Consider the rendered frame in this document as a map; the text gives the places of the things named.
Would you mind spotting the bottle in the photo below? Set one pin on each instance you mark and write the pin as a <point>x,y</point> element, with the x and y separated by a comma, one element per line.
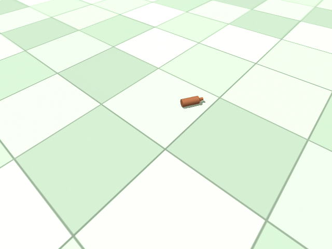
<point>191,101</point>

